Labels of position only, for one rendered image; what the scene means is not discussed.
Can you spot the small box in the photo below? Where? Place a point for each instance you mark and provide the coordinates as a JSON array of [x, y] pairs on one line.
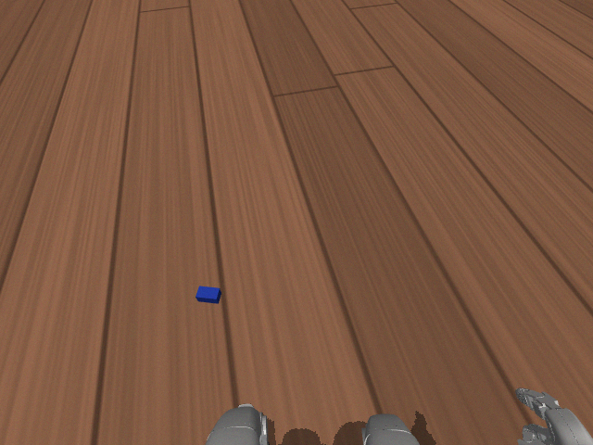
[[208, 294]]

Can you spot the right robot hand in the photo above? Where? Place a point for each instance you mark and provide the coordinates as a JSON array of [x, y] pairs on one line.
[[564, 428]]

